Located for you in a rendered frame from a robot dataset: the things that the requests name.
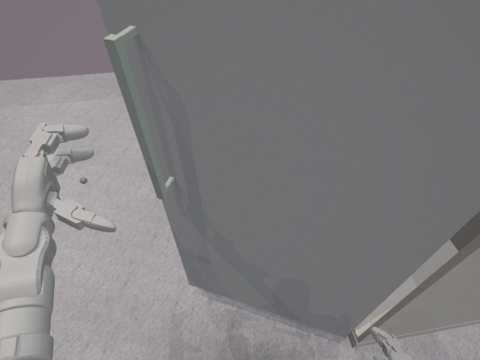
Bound left robot forearm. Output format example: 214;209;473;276
0;211;56;360

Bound robot right hand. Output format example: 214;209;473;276
371;327;412;360

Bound robot left hand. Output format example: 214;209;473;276
11;122;116;233

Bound handle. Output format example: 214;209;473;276
103;25;175;200

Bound fridge door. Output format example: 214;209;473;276
97;0;480;338

